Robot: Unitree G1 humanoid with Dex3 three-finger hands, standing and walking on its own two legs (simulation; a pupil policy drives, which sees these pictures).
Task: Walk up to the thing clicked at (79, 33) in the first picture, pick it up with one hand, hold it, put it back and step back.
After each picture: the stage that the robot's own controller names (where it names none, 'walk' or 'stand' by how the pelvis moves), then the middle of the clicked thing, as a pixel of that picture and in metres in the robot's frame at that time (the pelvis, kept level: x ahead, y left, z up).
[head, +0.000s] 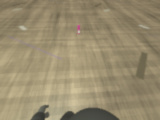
stand; (78, 29) +2.19 +0.40 -0.66
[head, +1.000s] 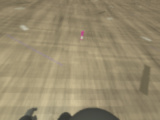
walk; (82, 35) +2.07 +0.21 -0.64
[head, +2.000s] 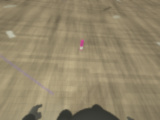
walk; (81, 45) +1.42 +0.16 -0.65
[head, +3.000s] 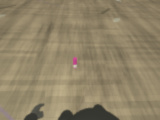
walk; (75, 63) +0.90 +0.22 -0.64
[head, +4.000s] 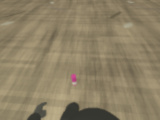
walk; (74, 80) +0.57 +0.23 -0.62
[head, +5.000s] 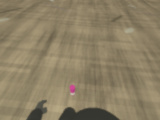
stand; (72, 90) +0.42 +0.17 -0.63
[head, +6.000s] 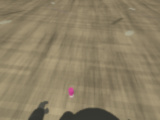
stand; (71, 93) +0.40 +0.19 -0.65
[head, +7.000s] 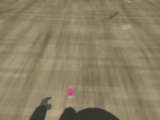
stand; (70, 93) +0.36 +0.21 -0.64
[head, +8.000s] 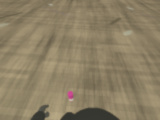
stand; (70, 96) +0.36 +0.20 -0.66
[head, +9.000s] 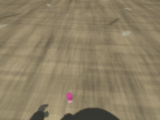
stand; (69, 98) +0.34 +0.21 -0.66
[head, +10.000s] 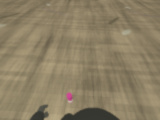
stand; (69, 98) +0.34 +0.21 -0.66
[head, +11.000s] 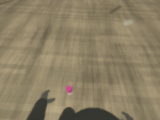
go down; (69, 90) +0.36 +0.20 -0.64
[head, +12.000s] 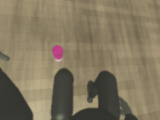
go down; (58, 55) +0.44 +0.21 -0.23
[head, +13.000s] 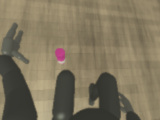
close in; (61, 57) +0.44 +0.20 -0.24
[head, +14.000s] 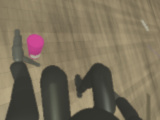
close in; (34, 49) +0.43 +0.24 -0.16
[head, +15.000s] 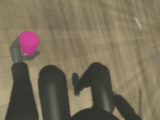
close; (29, 48) +0.43 +0.25 -0.16
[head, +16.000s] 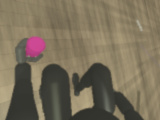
lift; (33, 50) +0.40 +0.25 -0.17
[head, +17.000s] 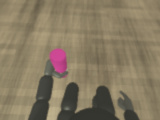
lift; (60, 66) +0.33 +0.19 +0.04
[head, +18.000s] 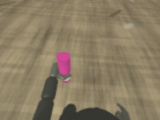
hold; (65, 69) +0.32 +0.17 +0.06
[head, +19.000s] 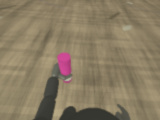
hold; (65, 70) +0.32 +0.17 +0.06
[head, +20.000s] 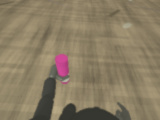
crouch; (63, 71) +0.32 +0.18 +0.03
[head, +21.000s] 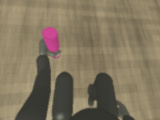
lower; (53, 46) +0.47 +0.21 -0.04
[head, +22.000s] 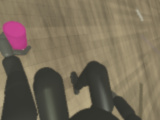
lower; (19, 42) +0.46 +0.27 -0.17
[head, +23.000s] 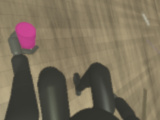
lower; (27, 42) +0.45 +0.26 -0.16
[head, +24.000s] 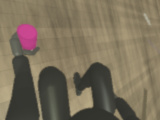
lower; (29, 43) +0.45 +0.26 -0.16
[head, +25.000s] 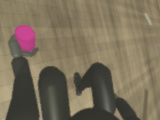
lower; (27, 44) +0.44 +0.27 -0.16
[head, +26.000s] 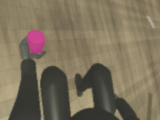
loosen; (36, 47) +0.43 +0.24 -0.15
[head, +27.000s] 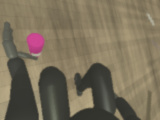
withdraw; (35, 47) +0.44 +0.23 -0.17
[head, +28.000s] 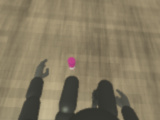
walk; (71, 64) +0.45 +0.17 -0.35
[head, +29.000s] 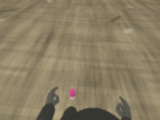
stand; (72, 94) +0.37 +0.15 -0.59
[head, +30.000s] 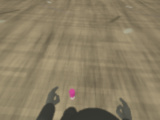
stand; (72, 94) +0.38 +0.16 -0.60
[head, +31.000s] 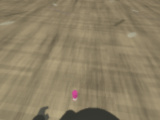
stand; (74, 95) +0.38 +0.14 -0.64
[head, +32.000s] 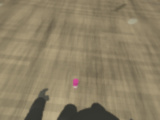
walk; (75, 83) +0.43 +0.11 -0.63
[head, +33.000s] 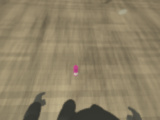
walk; (75, 70) +0.61 +0.16 -0.63
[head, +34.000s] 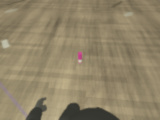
walk; (80, 58) +0.94 +0.20 -0.63
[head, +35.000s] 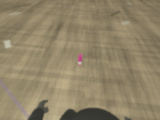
stand; (80, 60) +1.00 +0.17 -0.65
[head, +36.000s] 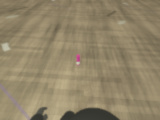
stand; (78, 60) +1.02 +0.20 -0.66
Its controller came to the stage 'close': yes
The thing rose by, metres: 0.70
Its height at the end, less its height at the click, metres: +0.00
